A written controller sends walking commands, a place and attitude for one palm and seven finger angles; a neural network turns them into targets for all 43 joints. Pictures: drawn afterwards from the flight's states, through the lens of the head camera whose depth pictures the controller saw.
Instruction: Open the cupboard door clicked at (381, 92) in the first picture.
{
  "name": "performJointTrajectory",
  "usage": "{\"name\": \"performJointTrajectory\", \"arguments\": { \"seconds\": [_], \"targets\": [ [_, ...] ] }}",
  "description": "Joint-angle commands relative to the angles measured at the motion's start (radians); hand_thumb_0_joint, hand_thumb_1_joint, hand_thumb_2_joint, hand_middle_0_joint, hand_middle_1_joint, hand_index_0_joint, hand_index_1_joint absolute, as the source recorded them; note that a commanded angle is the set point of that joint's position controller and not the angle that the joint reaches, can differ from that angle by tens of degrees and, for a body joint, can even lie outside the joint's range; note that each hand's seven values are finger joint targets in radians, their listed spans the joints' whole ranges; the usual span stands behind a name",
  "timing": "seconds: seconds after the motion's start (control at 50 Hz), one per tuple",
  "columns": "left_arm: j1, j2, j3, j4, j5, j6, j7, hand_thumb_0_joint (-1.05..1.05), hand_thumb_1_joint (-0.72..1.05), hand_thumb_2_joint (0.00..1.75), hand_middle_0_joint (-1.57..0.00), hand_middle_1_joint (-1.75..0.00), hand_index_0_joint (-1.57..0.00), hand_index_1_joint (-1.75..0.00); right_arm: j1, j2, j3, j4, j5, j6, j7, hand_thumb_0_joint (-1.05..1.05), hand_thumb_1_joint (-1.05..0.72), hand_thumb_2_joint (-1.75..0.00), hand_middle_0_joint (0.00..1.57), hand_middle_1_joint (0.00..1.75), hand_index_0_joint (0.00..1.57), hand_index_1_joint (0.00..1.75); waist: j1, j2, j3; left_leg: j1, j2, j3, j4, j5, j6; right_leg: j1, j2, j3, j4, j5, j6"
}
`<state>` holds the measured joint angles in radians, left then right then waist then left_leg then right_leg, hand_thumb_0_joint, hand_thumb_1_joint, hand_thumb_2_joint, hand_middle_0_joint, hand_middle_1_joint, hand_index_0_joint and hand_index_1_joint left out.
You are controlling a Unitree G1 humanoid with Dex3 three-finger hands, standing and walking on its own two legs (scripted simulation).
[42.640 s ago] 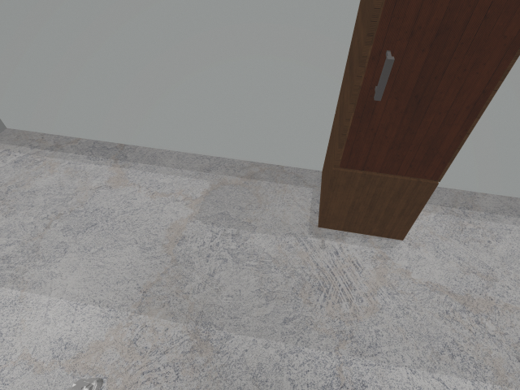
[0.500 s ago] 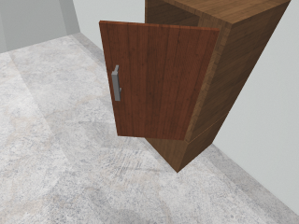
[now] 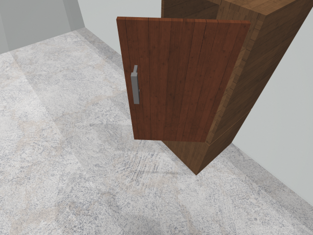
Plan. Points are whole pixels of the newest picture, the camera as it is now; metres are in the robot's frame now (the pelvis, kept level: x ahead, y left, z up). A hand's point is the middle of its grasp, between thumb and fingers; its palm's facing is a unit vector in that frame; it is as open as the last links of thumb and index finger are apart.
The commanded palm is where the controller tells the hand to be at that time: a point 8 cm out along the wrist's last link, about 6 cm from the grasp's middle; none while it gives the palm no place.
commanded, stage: come to a stop and stand still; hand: left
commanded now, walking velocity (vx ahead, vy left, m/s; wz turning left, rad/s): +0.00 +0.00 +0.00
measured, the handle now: (136, 85) +0.56 +0.11 +0.04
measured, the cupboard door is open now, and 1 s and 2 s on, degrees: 47 47 47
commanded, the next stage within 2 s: look again from close up in 1.58 s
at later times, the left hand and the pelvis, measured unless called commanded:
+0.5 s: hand out of the picture +0.04 +0.15 -0.17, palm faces +0.00 -0.98 -0.20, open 7.3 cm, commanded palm none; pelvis +0.03 -0.03 +0.00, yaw +0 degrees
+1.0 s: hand out of the picture +0.05 +0.11 -0.17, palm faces +0.02 -0.98 -0.20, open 7.3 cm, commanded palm none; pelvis +0.04 -0.06 +0.00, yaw +0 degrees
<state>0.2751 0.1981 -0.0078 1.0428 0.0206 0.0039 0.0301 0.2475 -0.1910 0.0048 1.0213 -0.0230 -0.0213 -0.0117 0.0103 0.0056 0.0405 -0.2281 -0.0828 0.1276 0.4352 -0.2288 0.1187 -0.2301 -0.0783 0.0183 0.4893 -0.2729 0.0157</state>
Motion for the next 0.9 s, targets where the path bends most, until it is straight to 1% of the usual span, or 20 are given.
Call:
{"name": "performJointTrajectory", "arguments": {
  "seconds": [0.0,0.04,0.12,0.14,0.16,0.22,0.24,0.32,0.34,0.36,0.42,0.46,0.5,0.6,0.64,0.7,0.74,0.82,0.84,0.88],
  "targets": [
    [0.037,0.092,0.012,-0.017,-0.005,-0.016,0.008,0.00,0.90,0.90,-0.20,-0.30,-0.20,-0.30,0.050,-0.129,-0.024,-0.017,0.009,-0.023,-0.018,0.00,-0.90,-0.90,0.20,0.30,0.20,0.30,-0.011,0.018,-0.049,0.107,0.223,-0.219,-0.121,0.261,-0.071,-0.022,-0.007,0.015,-0.025,0.069,-0.038],
    [0.039,0.090,0.013,-0.010,-0.003,-0.014,0.009,0.00,0.90,0.90,-0.20,-0.30,-0.20,-0.30,0.046,-0.124,-0.021,-0.007,0.010,-0.022,-0.020,0.00,-0.90,-0.90,0.20,0.30,0.20,0.30,-0.007,0.012,-0.030,0.097,0.220,-0.217,-0.119,0.263,-0.067,-0.014,-0.011,0.016,-0.035,0.072,-0.037],
    [0.038,0.085,0.011,0.008,-0.004,-0.011,0.010,0.00,0.90,0.90,-0.20,-0.30,-0.20,-0.30,0.044,-0.119,-0.020,0.013,0.010,-0.022,-0.020,0.00,-0.90,-0.90,0.20,0.30,0.20,0.30,-0.010,0.016,-0.033,0.102,0.213,-0.204,-0.119,0.247,-0.069,-0.003,-0.015,0.019,-0.035,0.090,-0.034],
    [0.037,0.086,0.012,0.007,-0.002,-0.013,0.010,0.00,0.90,0.90,-0.20,-0.30,-0.20,-0.30,0.042,-0.116,-0.020,0.015,0.010,-0.022,-0.021,0.00,-0.90,-0.90,0.20,0.30,0.20,0.30,-0.006,0.008,-0.023,0.097,0.211,-0.198,-0.108,0.271,-0.063,0.001,-0.016,0.019,-0.040,0.105,-0.034],
    [0.037,0.084,0.013,0.011,-0.003,-0.013,0.010,0.00,0.90,0.90,-0.20,-0.30,-0.20,-0.30,0.044,-0.114,-0.020,0.019,0.010,-0.024,-0.022,0.00,-0.90,-0.90,0.20,0.30,0.20,0.30,-0.008,-0.002,-0.041,0.108,0.209,-0.193,-0.099,0.296,-0.064,0.011,-0.018,0.021,-0.036,0.122,-0.033],
    [0.036,0.078,0.012,0.018,-0.004,-0.011,0.011,0.00,0.90,0.90,-0.20,-0.30,-0.20,-0.30,0.045,-0.108,-0.019,0.030,0.010,-0.024,-0.023,0.00,-0.90,-0.90,0.20,0.30,0.20,0.30,-0.008,0.005,-0.036,0.110,0.206,-0.187,-0.097,0.292,-0.065,0.013,-0.019,0.020,-0.037,0.126,-0.032],
    [0.031,0.079,0.014,0.016,-0.002,-0.012,0.012,0.00,0.90,0.90,-0.20,-0.30,-0.20,-0.30,0.043,-0.103,-0.021,0.034,0.011,-0.023,-0.023,0.00,-0.90,-0.90,0.20,0.30,0.20,0.30,-0.005,0.011,-0.021,0.098,0.204,-0.182,-0.092,0.303,-0.061,0.018,-0.019,0.019,-0.041,0.134,-0.031],
    [0.032,0.076,0.014,0.024,-0.004,-0.011,0.011,0.00,0.90,0.90,-0.20,-0.30,-0.20,-0.30,0.042,-0.097,-0.020,0.042,0.010,-0.022,-0.023,0.00,-0.90,-0.90,0.20,0.30,0.20,0.30,-0.006,0.007,-0.022,0.091,0.201,-0.179,-0.096,0.248,-0.062,0.023,-0.021,0.027,-0.049,0.130,-0.034],
    [0.031,0.076,0.014,0.022,-0.002,-0.012,0.012,0.00,0.90,0.90,-0.20,-0.30,-0.20,-0.30,0.037,-0.093,-0.019,0.045,0.011,-0.021,-0.022,0.00,-0.90,-0.90,0.20,0.30,0.20,0.30,-0.002,-0.015,-0.003,0.074,0.199,-0.177,-0.088,0.243,-0.058,0.027,-0.023,0.027,-0.056,0.147,-0.035],
    [0.033,0.076,0.014,0.022,-0.003,-0.014,0.012,0.00,0.90,0.90,-0.20,-0.30,-0.20,-0.30,0.038,-0.093,-0.018,0.046,0.011,-0.021,-0.022,0.00,-0.90,-0.90,0.20,0.30,0.20,0.30,-0.004,-0.023,-0.013,0.075,0.196,-0.173,-0.086,0.237,-0.060,0.032,-0.025,0.032,-0.055,0.159,-0.036],
    [0.037,0.075,0.013,0.025,-0.005,-0.015,0.011,0.00,0.90,0.90,-0.20,-0.30,-0.20,-0.30,0.037,-0.090,-0.017,0.054,0.010,-0.022,-0.021,0.00,-0.90,-0.90,0.20,0.30,0.20,0.30,-0.004,-0.009,-0.022,0.089,0.194,-0.167,-0.086,0.219,-0.062,0.028,-0.027,0.038,-0.060,0.161,-0.038],
    [0.034,0.077,0.012,0.022,-0.004,-0.017,0.012,0.00,0.90,0.90,-0.20,-0.30,-0.20,-0.30,0.033,-0.087,-0.016,0.059,0.011,-0.020,-0.020,0.00,-0.90,-0.90,0.20,0.30,0.20,0.30,-0.005,-0.027,0.001,0.073,0.192,-0.163,-0.082,0.204,-0.063,0.024,-0.028,0.044,-0.065,0.173,-0.041],
    [0.035,0.076,0.013,0.023,-0.004,-0.018,0.012,0.00,0.90,0.90,-0.20,-0.30,-0.20,-0.30,0.036,-0.084,-0.016,0.062,0.011,-0.020,-0.020,0.00,-0.90,-0.90,0.20,0.30,0.20,0.30,-0.007,-0.018,-0.016,0.085,0.192,-0.160,-0.082,0.199,-0.065,0.027,-0.028,0.046,-0.067,0.175,-0.043],
    [0.040,0.080,0.013,0.027,-0.005,-0.024,0.012,0.00,0.90,0.90,-0.20,-0.30,-0.20,-0.30,0.034,-0.083,-0.015,0.071,0.012,-0.021,-0.020,0.00,-0.90,-0.90,0.20,0.30,0.20,0.30,-0.007,-0.021,-0.030,0.099,0.191,-0.152,-0.069,0.222,-0.068,0.036,-0.030,0.054,-0.069,0.221,-0.047],
    [0.039,0.081,0.013,0.026,-0.004,-0.025,0.012,0.00,0.90,0.90,-0.20,-0.30,-0.20,-0.30,0.031,-0.080,-0.015,0.075,0.013,-0.020,-0.021,0.00,-0.90,-0.90,0.20,0.30,0.20,0.30,-0.006,-0.032,-0.013,0.089,0.192,-0.150,-0.068,0.218,-0.068,0.036,-0.031,0.051,-0.075,0.228,-0.049],
    [0.044,0.084,0.013,0.029,-0.006,-0.028,0.012,0.00,0.90,0.90,-0.20,-0.30,-0.20,-0.30,0.030,-0.082,-0.015,0.079,0.013,-0.021,-0.021,0.00,-0.90,-0.90,0.20,0.30,0.20,0.30,-0.006,-0.029,-0.031,0.102,0.190,-0.149,-0.060,0.235,-0.070,0.047,-0.034,0.055,-0.075,0.258,-0.051],
    [0.043,0.082,0.014,0.028,-0.005,-0.028,0.013,0.00,0.90,0.90,-0.20,-0.30,-0.20,-0.30,0.027,-0.079,-0.014,0.082,0.013,-0.019,-0.022,0.00,-0.90,-0.90,0.20,0.30,0.20,0.30,-0.005,-0.027,-0.017,0.094,0.190,-0.149,-0.059,0.235,-0.071,0.048,-0.033,0.053,-0.080,0.263,-0.052],
    [0.049,0.081,0.014,0.033,-0.007,-0.029,0.012,0.00,0.90,0.90,-0.20,-0.30,-0.20,-0.30,0.024,-0.081,-0.013,0.088,0.012,-0.019,-0.024,0.00,-0.90,-0.90,0.20,0.30,0.20,0.30,-0.004,-0.018,-0.037,0.114,0.194,-0.147,-0.059,0.243,-0.074,0.051,-0.034,0.055,-0.083,0.266,-0.054],
    [0.048,0.083,0.015,0.031,-0.006,-0.030,0.012,0.00,0.90,0.90,-0.20,-0.30,-0.20,-0.30,0.023,-0.077,-0.015,0.089,0.013,-0.018,-0.024,0.00,-0.90,-0.90,0.20,0.30,0.20,0.30,-0.003,-0.023,-0.020,0.105,0.192,-0.144,-0.054,0.243,-0.074,0.052,-0.035,0.052,-0.088,0.281,-0.054],
    [0.043,0.086,0.015,0.031,-0.007,-0.031,0.012,0.00,0.90,0.90,-0.20,-0.30,-0.20,-0.30,0.020,-0.079,-0.013,0.089,0.013,-0.016,-0.024,0.00,-0.90,-0.90,0.20,0.30,0.20,0.30,-0.006,-0.027,-0.014,0.098,0.191,-0.147,-0.061,0.220,-0.078,0.051,-0.035,0.060,-0.091,0.280,-0.057]
  ]
}}
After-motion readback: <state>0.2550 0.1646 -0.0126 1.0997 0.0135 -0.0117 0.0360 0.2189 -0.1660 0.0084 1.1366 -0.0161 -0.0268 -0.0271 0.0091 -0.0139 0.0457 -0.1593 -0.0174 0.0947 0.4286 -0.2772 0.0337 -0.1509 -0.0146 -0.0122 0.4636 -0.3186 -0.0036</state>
